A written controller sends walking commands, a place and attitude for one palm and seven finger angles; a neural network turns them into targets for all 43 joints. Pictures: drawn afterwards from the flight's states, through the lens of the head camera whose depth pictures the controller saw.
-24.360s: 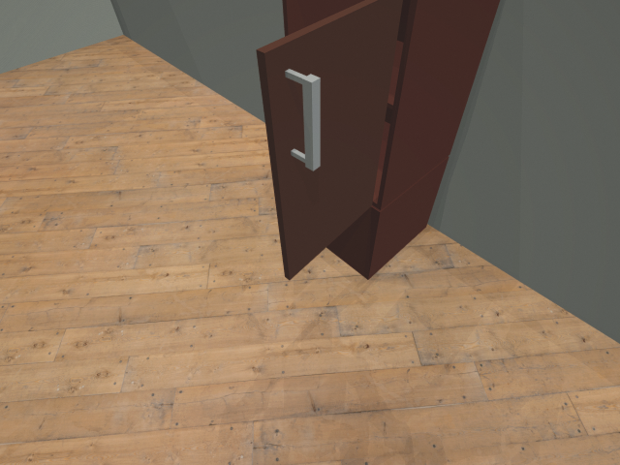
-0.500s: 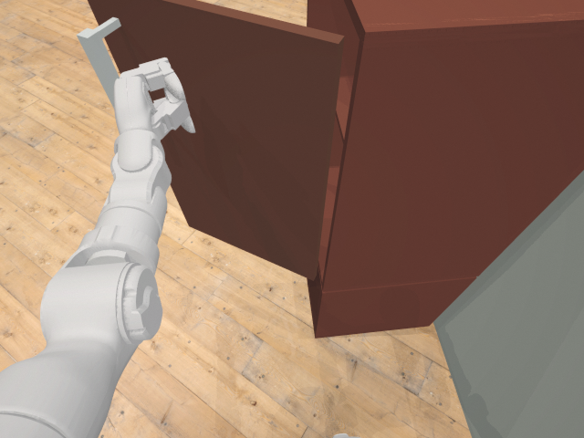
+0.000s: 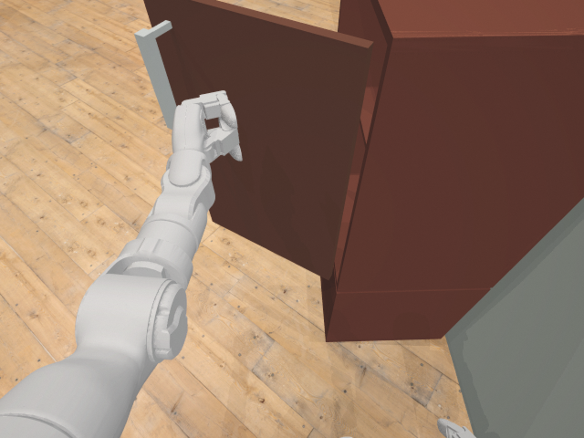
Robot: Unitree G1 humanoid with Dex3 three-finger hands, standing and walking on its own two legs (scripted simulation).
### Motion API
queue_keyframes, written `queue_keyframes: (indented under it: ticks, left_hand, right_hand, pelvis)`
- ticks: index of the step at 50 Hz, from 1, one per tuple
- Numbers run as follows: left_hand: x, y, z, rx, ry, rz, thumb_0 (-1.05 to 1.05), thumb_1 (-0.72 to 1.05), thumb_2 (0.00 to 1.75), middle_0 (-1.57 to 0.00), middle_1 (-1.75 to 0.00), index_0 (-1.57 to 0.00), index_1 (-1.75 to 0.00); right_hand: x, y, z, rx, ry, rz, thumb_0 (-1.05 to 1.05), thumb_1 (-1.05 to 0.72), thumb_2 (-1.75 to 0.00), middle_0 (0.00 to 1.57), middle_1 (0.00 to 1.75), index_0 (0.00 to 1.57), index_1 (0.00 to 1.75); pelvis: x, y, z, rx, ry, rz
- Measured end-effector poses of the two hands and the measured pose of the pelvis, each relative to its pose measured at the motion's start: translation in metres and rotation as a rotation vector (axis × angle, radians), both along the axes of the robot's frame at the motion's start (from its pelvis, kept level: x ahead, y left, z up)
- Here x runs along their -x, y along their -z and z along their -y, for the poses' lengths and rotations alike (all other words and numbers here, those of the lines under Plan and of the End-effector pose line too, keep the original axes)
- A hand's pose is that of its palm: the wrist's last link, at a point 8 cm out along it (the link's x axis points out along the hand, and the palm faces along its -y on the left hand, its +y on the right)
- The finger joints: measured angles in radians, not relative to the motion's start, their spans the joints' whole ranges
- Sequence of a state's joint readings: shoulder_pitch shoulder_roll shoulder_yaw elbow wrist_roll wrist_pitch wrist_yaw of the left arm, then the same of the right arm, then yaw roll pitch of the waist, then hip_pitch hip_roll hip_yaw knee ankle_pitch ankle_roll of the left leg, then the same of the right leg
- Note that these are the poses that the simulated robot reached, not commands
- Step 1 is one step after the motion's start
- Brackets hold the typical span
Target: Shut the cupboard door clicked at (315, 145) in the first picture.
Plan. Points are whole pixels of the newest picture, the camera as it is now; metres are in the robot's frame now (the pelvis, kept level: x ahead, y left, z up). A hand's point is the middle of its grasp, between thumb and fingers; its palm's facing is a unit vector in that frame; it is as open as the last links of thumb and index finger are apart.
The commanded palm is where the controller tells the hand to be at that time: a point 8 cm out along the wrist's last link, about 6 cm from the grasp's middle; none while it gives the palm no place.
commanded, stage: draw the hand back to the body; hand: left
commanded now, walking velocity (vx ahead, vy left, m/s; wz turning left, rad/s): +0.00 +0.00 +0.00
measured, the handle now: (169, 79) +0.66 +0.17 +0.14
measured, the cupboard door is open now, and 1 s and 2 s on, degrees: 58 58 58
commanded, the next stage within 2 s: step back with the hand held close in 1.56 s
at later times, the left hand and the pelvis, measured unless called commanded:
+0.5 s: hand (139, 198) +0.37 +0.15 +0.17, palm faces +0.03 -1.00 -0.01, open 3.1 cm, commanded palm +0.33 +0.21 +0.16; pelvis +0.01 +0.01 +0.01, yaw +0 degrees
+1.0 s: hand (20, 288) +0.26 +0.24 +0.17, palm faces +0.35 -0.88 -0.33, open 4.7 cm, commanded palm +0.20 +0.29 +0.18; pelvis +0.03 +0.01 +0.02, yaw +1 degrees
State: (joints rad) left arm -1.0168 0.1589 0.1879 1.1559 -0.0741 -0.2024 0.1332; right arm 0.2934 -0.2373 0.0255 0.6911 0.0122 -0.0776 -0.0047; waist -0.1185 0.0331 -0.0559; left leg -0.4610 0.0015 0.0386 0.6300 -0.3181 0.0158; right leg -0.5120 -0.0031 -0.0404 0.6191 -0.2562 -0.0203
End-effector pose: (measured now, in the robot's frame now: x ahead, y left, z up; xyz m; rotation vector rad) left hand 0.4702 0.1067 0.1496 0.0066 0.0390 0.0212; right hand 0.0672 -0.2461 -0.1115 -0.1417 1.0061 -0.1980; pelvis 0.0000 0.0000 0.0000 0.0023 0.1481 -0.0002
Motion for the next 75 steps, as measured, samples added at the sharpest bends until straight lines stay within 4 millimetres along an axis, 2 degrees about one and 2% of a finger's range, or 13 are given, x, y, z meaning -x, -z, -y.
queue_keyframes:
  ticks: [6,10,13,16,20,27,33,41,49,55,63,67,75]
  left_hand:
    - [0.005,0.001,-0.022,0.027,-0.039,0.112,0.01,0.89,0.9,-1.3,-1.5,-1.29,-1.5]
    - [0.028,0.006,-0.05,-0.03,-0.035,0.129,0.01,0.9,0.9,-1.3,-1.5,-1.29,-1.5]
    - [0.051,0.009,-0.069,-0.013,-0.036,0.1,0.01,0.9,0.9,-1.3,-1.5,-1.29,-1.5]
    - [0.075,0.005,-0.082,0.017,-0.035,0.109,0.02,0.9,0.9,-1.3,-1.5,-1.29,-1.5]
    - [0.102,-0.01,-0.092,0.002,-0.026,0.153,0.02,0.9,0.9,-1.3,-1.5,-1.3,-1.5]
    - [0.139,-0.018,-0.104,-0.073,-0.03,0.128,0.01,0.9,0.9,-1.25,-1.45,-1.25,-1.45]
    - [0.182,-0.014,-0.124,-0.177,-0.118,0.158,0.01,0.89,0.9,-1.13,-1.32,-1.13,-1.32]
    - [0.222,-0.024,-0.157,-0.28,-0.251,0.168,0.01,0.89,0.9,-0.93,-1.09,-0.93,-1.1]
    - [0.244,-0.033,-0.175,-0.357,-0.303,0.166,0.01,0.89,0.9,-0.72,-0.86,-0.71,-0.86]
    - [0.272,-0.033,-0.196,-0.42,-0.363,0.132,0.01,0.89,0.9,-0.55,-0.68,-0.55,-0.68]
    - [0.312,-0.045,-0.217,-0.497,-0.468,0.144,0.01,0.89,0.9,-0.34,-0.45,-0.34,-0.45]
    - [0.317,-0.042,-0.218,-0.47,-0.5,0.156,0.01,0.89,0.9,-0.27,-0.37,-0.27,-0.38]
    - [0.308,-0.036,-0.209,-0.429,-0.463,0.162,0.01,0.89,0.9,-0.22,-0.32,-0.22,-0.32]
  right_hand:
    - [0.025,0.006,-0.007,-0.031,0.031,-0.061,0.0,-0.9,-0.9,0.2,0.3,0.2,0.3]
    - [0.031,0.006,-0.005,-0.047,0.065,-0.083,0.0,-0.9,-0.9,0.21,0.3,0.2,0.3]
    - [0.022,0.003,-0.002,-0.038,0.067,-0.072,0.01,-0.9,-0.9,0.21,0.3,0.2,0.3]
    - [-0.001,-0.005,0.002,-0.009,0.045,-0.017,0.01,-0.9,-0.9,0.2,0.3,0.2,0.3]
    - [-0.048,-0.021,0.003,0.026,-0.011,0.114,0.01,-0.9,-0.9,0.2,0.3,0.2,0.3]
    - [-0.128,-0.059,-0.016,0.025,-0.11,0.356,0.01,-0.91,-0.9,0.2,0.3,0.2,0.3]
    - [-0.157,-0.077,-0.041,0.002,-0.182,0.416,0.01,-0.9,-0.9,0.2,0.3,0.2,0.3]
    - [-0.147,-0.055,-0.062,-0.028,-0.236,0.301,0.0,-0.9,-0.9,0.2,0.3,0.2,0.3]
    - [-0.122,-0.034,-0.059,-0.045,-0.189,0.197,0.01,-0.9,-0.9,0.21,0.3,0.2,0.3]
    - [-0.117,-0.035,-0.044,-0.015,-0.149,0.191,0.01,-0.9,-0.9,0.21,0.3,0.2,0.3]
    - [-0.132,-0.047,-0.036,0.028,-0.162,0.27,0.01,-0.9,-0.9,0.2,0.3,0.2,0.3]
    - [-0.14,-0.052,-0.041,0.033,-0.191,0.301,0.01,-0.9,-0.9,0.2,0.3,0.2,0.3]
    - [-0.141,-0.057,-0.052,0.014,-0.205,0.332,0.01,-0.9,-0.9,0.2,0.3,0.2,0.3]
  pelvis:
    - [-0.008,0.0,-0.001,-0.008,0.039,-0.012]
    - [-0.016,-0.003,-0.002,-0.005,0.052,0.014]
    - [-0.019,-0.007,-0.002,0.002,0.045,0.049]
    - [-0.019,-0.009,-0.002,0.007,0.033,0.083]
    - [-0.017,-0.011,-0.004,0.009,0.014,0.12]
    - [-0.014,-0.014,-0.006,0.004,-0.002,0.164]
    - [-0.016,-0.018,-0.005,0.004,-0.009,0.19]
    - [-0.02,-0.021,-0.01,0.009,-0.025,0.217]
    - [-0.027,-0.021,-0.014,0.01,-0.017,0.214]
    - [-0.032,-0.02,-0.014,0.015,-0.01,0.213]
    - [-0.029,-0.02,-0.016,0.016,-0.016,0.221]
    - [-0.024,-0.02,-0.016,0.013,-0.025,0.225]
    - [-0.021,-0.02,-0.014,0.012,-0.02,0.228]
